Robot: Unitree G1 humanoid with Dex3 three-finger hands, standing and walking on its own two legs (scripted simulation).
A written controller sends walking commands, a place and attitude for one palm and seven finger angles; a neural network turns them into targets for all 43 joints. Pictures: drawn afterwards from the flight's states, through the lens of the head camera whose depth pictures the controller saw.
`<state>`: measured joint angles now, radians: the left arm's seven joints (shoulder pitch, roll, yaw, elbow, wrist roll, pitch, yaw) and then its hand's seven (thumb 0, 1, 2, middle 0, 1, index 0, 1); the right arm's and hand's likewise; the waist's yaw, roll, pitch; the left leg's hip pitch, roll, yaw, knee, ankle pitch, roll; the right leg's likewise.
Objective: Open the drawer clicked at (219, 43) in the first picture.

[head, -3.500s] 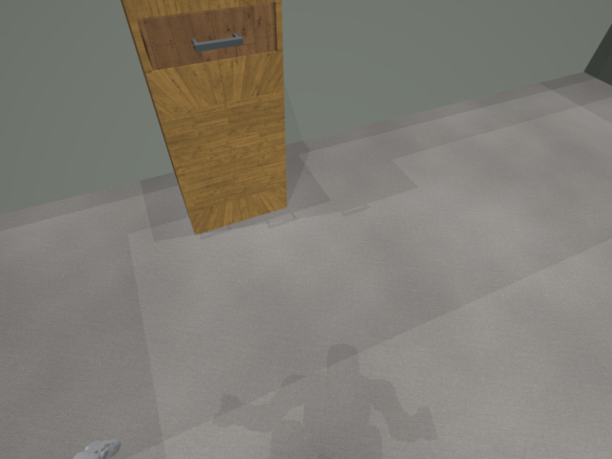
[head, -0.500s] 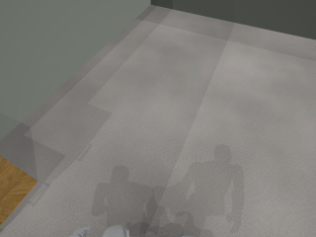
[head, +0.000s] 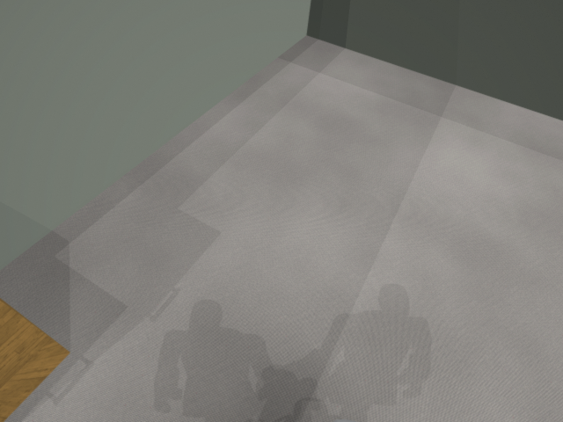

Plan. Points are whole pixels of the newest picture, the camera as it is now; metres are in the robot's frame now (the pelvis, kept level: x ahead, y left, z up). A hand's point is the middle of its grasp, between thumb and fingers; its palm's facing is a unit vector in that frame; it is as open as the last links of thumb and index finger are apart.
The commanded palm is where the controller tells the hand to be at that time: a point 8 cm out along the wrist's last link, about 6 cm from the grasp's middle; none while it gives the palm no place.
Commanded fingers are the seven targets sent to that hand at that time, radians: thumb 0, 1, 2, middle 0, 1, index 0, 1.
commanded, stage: turn to face it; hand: left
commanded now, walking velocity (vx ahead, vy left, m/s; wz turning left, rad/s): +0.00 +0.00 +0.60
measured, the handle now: out of the picture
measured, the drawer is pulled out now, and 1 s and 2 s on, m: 0.00 0.00 0.00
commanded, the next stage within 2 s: take the last steps up to it in 1.56 s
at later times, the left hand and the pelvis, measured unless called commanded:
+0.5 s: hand out of the picture +0.07 +0.15 -0.14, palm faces +0.30 -0.91 -0.29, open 7.4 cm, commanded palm none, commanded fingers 0.00 0.90 0.90 -0.20 -0.30 -0.20 -0.30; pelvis +0.01 -0.07 +0.00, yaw +19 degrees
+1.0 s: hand out of the picture -0.10 +0.18 -0.17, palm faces +0.63 -0.73 -0.28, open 7.4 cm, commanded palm none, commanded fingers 0.00 0.90 0.90 -0.20 -0.30 -0.20 -0.30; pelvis -0.01 -0.04 +0.00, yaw +37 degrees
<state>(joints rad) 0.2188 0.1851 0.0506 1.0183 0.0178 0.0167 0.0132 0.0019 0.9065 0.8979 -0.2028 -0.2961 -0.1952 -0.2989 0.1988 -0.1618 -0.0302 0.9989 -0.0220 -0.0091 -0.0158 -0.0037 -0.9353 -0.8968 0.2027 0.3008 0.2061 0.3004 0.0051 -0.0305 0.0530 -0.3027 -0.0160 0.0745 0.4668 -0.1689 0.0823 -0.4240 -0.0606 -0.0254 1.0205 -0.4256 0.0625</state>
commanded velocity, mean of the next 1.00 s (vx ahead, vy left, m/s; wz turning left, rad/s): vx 0.00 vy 0.00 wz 0.60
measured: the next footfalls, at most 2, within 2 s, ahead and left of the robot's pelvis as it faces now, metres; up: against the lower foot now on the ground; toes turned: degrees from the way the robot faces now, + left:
right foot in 0.32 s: +0.07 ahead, -0.15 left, +0.00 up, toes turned +10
left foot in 0.78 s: -0.03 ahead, +0.08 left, +0.00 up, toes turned +37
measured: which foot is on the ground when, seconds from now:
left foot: down 0.00-0.32, up 0.34-0.76, down 0.78-1.00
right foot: up 0.00-0.30, down 0.32-0.78, up 0.80-1.00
